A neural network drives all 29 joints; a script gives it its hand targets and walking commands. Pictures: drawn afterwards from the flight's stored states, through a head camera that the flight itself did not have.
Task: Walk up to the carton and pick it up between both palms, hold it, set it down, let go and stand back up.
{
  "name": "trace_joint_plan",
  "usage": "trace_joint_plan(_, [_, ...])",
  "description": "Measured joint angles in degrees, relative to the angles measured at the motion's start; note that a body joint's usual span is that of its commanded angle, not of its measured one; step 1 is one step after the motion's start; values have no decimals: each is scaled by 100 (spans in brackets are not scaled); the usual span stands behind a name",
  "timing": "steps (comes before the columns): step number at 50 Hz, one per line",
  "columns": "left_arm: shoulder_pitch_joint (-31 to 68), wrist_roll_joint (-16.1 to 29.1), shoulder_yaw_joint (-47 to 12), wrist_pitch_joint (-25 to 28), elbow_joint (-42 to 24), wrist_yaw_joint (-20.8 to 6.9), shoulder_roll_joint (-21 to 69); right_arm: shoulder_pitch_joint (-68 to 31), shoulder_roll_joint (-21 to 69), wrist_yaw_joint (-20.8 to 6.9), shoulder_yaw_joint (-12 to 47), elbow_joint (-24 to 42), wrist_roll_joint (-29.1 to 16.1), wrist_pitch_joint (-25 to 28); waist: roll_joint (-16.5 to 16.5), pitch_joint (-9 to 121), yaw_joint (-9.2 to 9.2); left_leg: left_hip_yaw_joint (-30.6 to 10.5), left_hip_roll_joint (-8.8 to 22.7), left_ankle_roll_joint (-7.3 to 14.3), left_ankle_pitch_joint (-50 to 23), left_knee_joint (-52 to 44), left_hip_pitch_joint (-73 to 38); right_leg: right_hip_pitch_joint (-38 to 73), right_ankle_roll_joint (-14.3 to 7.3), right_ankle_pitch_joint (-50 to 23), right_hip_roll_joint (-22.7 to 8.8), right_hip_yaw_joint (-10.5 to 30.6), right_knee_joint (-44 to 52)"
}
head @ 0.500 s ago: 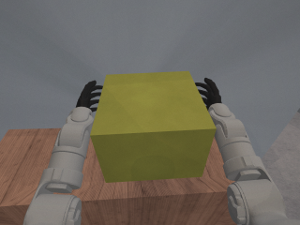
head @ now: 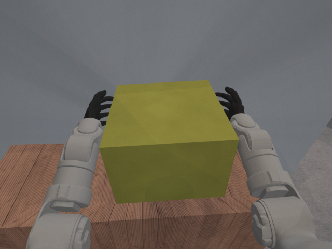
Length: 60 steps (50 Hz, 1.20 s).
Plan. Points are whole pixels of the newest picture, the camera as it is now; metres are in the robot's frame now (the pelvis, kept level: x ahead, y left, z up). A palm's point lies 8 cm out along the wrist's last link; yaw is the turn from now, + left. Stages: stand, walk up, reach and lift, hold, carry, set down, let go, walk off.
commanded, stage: hold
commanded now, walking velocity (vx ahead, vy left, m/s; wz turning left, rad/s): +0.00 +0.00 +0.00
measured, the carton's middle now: (166, 136) +0.37 +0.00 +0.13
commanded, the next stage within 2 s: none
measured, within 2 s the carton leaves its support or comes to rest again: neither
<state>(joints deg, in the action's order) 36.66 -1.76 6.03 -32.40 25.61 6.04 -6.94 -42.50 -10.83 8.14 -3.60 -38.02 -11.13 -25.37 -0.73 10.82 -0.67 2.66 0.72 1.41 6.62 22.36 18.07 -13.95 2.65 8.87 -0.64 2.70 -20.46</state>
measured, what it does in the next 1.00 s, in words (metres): stands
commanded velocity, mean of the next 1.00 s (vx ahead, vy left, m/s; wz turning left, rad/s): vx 0.00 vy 0.00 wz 0.00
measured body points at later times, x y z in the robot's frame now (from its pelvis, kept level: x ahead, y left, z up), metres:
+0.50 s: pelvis +0.00 +0.00 +0.00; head -0.05 +0.01 +0.45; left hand +0.39 +0.17 +0.18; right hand +0.40 -0.17 +0.19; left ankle +0.05 +0.10 -0.74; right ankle +0.02 -0.15 -0.74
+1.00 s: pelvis +0.00 +0.00 +0.00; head -0.05 +0.01 +0.45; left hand +0.39 +0.17 +0.19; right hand +0.40 -0.17 +0.20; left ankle +0.05 +0.10 -0.74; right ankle +0.02 -0.15 -0.74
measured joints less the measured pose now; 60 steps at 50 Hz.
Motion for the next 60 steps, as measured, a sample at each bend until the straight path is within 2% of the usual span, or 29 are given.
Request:
trace_joint_plan(10, [15,-1,40,-48,-199,0,0,21,-1,25,-12,227,0,-37,0,29,0,0,0,0,2,-1,-7,7,0,2,0,0,1])
trace_joint_plan(17, [27,-83,106,-132,-200,-87,18,-24,0,25,-14,199,0,-124,0,-13,0,0,0,0,-3,-1,-11,11,0,-4,0,0,1])
trace_joint_plan(60, [51,-95,130,-173,-221,-109,18,-4,0,31,1,233,0,-122,0,-15,0,-1,0,0,7,-8,-14,14,-1,5,0,0,9])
